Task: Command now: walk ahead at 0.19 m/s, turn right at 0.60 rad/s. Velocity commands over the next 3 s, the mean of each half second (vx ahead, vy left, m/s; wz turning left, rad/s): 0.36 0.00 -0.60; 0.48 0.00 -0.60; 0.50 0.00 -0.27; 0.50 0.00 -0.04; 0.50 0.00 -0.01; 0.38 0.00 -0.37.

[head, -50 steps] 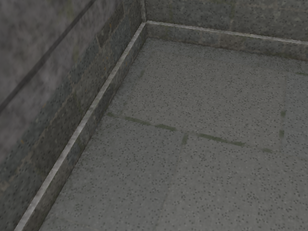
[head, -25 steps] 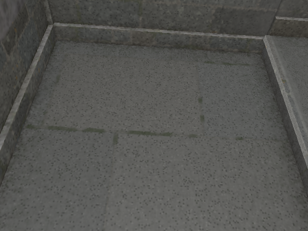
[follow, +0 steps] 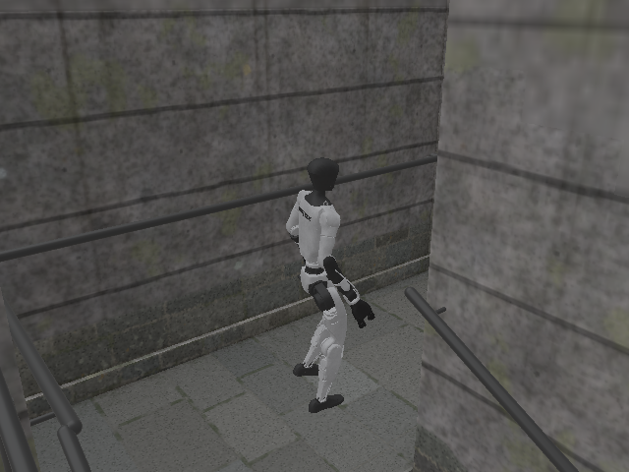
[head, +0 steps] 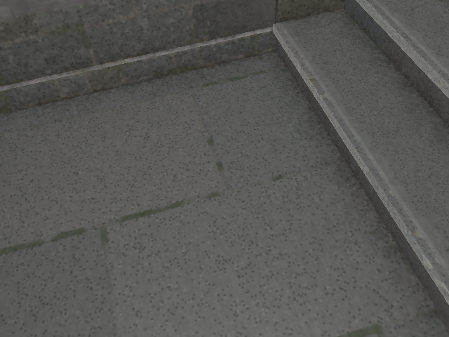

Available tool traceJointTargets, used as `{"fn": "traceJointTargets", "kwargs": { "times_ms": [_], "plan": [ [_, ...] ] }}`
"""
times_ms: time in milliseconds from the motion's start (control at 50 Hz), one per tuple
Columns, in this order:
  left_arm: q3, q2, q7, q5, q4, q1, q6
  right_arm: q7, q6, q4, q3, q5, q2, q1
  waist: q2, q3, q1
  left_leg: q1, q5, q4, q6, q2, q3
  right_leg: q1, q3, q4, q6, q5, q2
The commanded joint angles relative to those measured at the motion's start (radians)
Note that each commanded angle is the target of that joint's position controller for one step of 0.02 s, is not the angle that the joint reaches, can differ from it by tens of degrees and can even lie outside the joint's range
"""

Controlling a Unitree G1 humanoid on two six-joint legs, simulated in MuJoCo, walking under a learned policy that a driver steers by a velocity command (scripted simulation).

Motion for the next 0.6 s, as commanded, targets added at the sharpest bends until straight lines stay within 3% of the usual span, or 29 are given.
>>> {"fn": "traceJointTargets", "kwargs": {
  "times_ms": [20, 120, 160, 180, 200, 220, 240, 260, 280, 300, 320, 340, 380, 420, 500, 580, 600],
  "plan": [
    [0.048, 0.17, 0.001, 0.011, -0.029, 0.067, -0.02, -0.002, -0.031, -0.08, -0.018, -0.006, -0.085, -0.083, -0.169, -0.02, 0.044, -0.149, 0.007, -0.073, -0.002, -0.003, -0.019, 0.112, 0.37, -0.19, -0.161, -0.337, -0.262],
    [0.053, 0.185, -0.004, 0.018, -0.009, 0.105, -0.043, 0.005, -0.068, -0.092, -0.007, 0.002, -0.07, -0.135, -0.155, -0.021, 0.06, -0.062, -0.033, -0.235, 0.017, -0.038, -0.016, 0.068, 0.405, -0.148, -0.174, -0.327, -0.236],
    [0.057, 0.194, -0.008, 0.023, -0.009, 0.089, -0.048, 0.004, -0.081, -0.095, -0.006, 0.009, -0.068, -0.126, -0.156, -0.011, 0.041, 0.044, -0.048, -0.308, 0.03, -0.057, -0.017, -0.008, 0.435, -0.13, -0.161, -0.323, -0.218],
    [0.057, 0.188, -0.009, 0.022, -0.016, 0.05, -0.046, 0.003, -0.087, -0.08, -0.006, 0.022, -0.064, -0.081, -0.15, 0.003, 0.005, 0.155, -0.028, -0.384, 0.042, -0.058, -0.026, -0.088, 0.448, -0.129, -0.139, -0.335, -0.21],
    [0.056, 0.186, -0.01, 0.022, -0.029, 0.006, -0.046, -0.006, -0.097, -0.054, -0.006, 0.023, -0.056, -0.004, -0.144, 0.002, -0.046, 0.31, 0.045, -0.498, 0.06, -0.056, -0.025, -0.18, 0.427, -0.093, -0.112, -0.327, -0.176],
    [0.052, 0.163, -0.006, 0.012, -0.031, -0.025, -0.048, -0.02, -0.106, -0.028, -0.012, 0.017, -0.069, 0.078, -0.081, 0.004, -0.103, 0.49, 0.094, -0.585, 0.064, -0.054, -0.016, -0.307, 0.393, -0.013, -0.075, -0.385, -0.129],
    [0.034, 0.096, -0.004, 0.004, -0.036, -0.008, -0.058, -0.035, -0.117, -0.015, -0.028, 0.004, -0.14, 0.152, 0.06, -0.04, -0.125, 0.651, -0.075, -0.655, 0.077, 0.097, -0.167, -0.44, 0.27, 0.184, -0.02, -0.476, -0.043],
    [0.017, 0.041, -0.004, -0.011, -0.074, -0.025, -0.066, -0.039, -0.12, -0.029, -0.05, -0.01, -0.26, 0.196, 0.248, -0.106, -0.134, 0.686, -0.489, -0.826, 0.153, 0.355, -0.579, -0.557, 0.061, 0.471, 0.017, -0.458, 0.088],
    [0.03, 0.117, 0.004, 0.021, -0.066, -0.057, -0.063, -0.038, -0.118, -0.014, -0.053, -0.002, -0.242, 0.119, 0.136, 0.019, -0.081, 0.521, -0.528, -0.853, 0.185, 0.383, -0.64, -0.589, 0.055, 0.587, 0.021, -0.323, 0.0],
    [0.037, 0.135, -0.007, 0.024, -0.039, -0.039, -0.063, -0.033, -0.119, -0.023, -0.035, 0.009, -0.166, 0.075, 0.066, 0.061, -0.045, 0.454, -0.448, -0.845, 0.182, 0.333, -0.538, -0.555, 0.051, 0.619, 0.026, -0.234, -0.044],
    [0.036, 0.126, -0.022, 0.02, -0.005, 0.004, -0.06, -0.029, -0.124, -0.026, -0.024, 0.014, -0.12, 0.04, 0.049, 0.062, -0.017, 0.439, -0.331, -0.849, 0.164, 0.275, -0.417, -0.519, 0.032, 0.625, 0.039, -0.17, -0.063],
    [0.039, 0.126, -0.033, 0.027, 0.023, 0.03, -0.055, -0.035, -0.123, -0.021, -0.022, 0.023, -0.119, 0.027, 0.073, 0.05, -0.01, 0.445, -0.238, -0.839, 0.139, 0.235, -0.325, -0.511, -0.004, 0.67, 0.059, -0.12, -0.065],
    [0.032, 0.098, -0.051, 0.033, 0.017, 0.001, -0.045, -0.031, -0.136, 0.001, -0.006, 0.017, -0.078, 0.075, 0.06, 0.033, -0.018, 0.452, -0.05, -0.832, 0.144, 0.211, -0.205, -0.53, -0.023, 0.729, 0.071, -0.049, -0.087],
    [0.028, 0.08, -0.06, 0.025, 0.006, -0.04, -0.041, -0.019, -0.144, 0.021, -0.003, 0.015, -0.072, 0.105, 0.062, 0.039, -0.03, 0.469, 0.056, -0.82, 0.148, 0.206, -0.124, -0.578, -0.041, 0.753, 0.084, -0.007, -0.102],
    [0.019, 0.063, -0.07, 0.034, -0.039, -0.183, -0.041, -0.007, -0.155, 0.072, 0.004, 0.014, -0.042, 0.164, 0.055, 0.08, -0.066, 0.475, 0.273, -0.82, 0.165, 0.194, 0.0, -0.609, -0.095, 0.613, 0.109, 0.067, -0.11],
    [-0.009, 0.022, -0.081, 0.029, -0.089, -0.313, -0.046, -0.007, -0.166, 0.123, 0.008, 0.023, -0.057, 0.185, 0.064, 0.096, -0.082, 0.454, 0.536, -0.8, 0.163, 0.177, 0.126, -0.458, -0.239, 0.357, 0.098, 0.092, -0.113],
    [-0.015, 0.021, -0.083, 0.029, -0.096, -0.334, -0.045, -0.012, -0.168, 0.14, 0.005, 0.023, -0.082, 0.2, 0.072, 0.11, -0.082, 0.453, 0.568, -0.8, 0.16, 0.182, 0.145, -0.415, -0.258, 0.3, 0.073, 0.077, -0.113]
  ]
}}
